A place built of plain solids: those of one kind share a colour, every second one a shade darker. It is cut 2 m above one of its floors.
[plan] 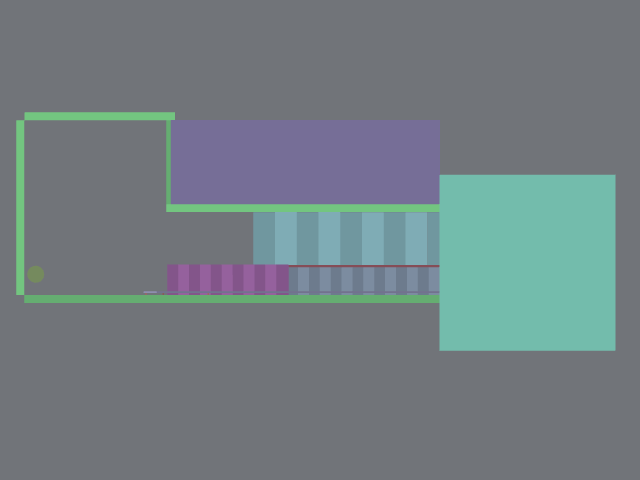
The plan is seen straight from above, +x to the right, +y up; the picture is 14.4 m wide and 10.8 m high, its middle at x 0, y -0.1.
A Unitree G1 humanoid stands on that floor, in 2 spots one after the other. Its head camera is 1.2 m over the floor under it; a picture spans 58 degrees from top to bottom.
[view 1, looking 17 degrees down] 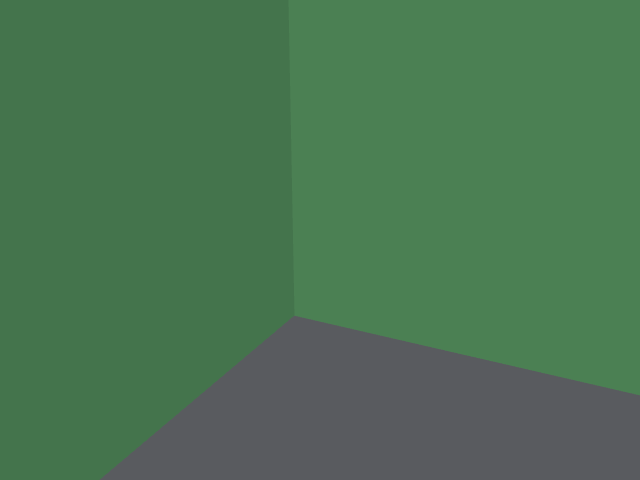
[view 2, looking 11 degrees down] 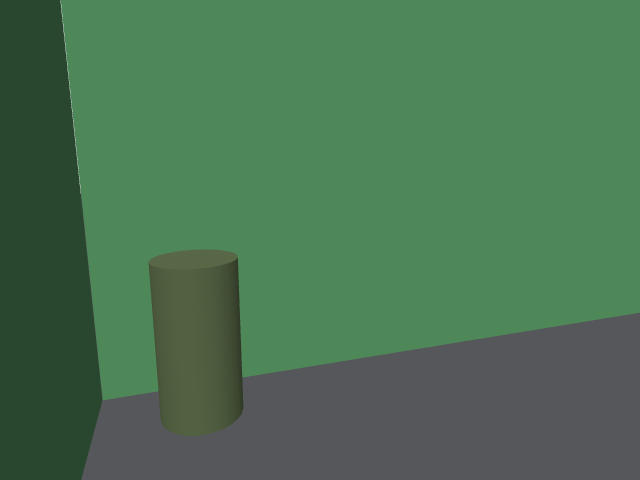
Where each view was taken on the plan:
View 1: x -5.52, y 1.42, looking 26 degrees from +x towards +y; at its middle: wall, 2.39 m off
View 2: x -4.44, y -0.95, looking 161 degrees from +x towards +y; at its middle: wall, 2.39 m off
